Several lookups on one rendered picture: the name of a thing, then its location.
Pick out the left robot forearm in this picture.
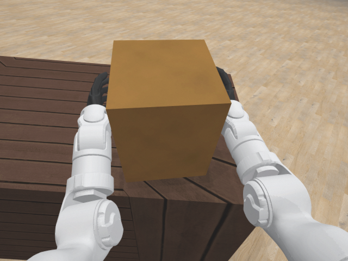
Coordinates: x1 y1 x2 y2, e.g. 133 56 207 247
55 104 114 244

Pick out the robot right upper arm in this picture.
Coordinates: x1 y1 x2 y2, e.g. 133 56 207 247
243 174 348 261

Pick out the right robot forearm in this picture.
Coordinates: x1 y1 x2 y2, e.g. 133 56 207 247
221 100 312 211

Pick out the right robot hand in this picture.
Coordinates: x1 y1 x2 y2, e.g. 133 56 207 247
216 66 236 101

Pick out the carton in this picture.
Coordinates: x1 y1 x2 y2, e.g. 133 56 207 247
106 40 232 183

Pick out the robot left upper arm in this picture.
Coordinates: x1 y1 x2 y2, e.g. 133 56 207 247
27 199 123 261

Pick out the pedestal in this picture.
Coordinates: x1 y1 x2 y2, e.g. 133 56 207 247
0 56 255 261

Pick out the left robot hand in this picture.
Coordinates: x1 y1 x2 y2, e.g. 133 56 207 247
87 72 109 107

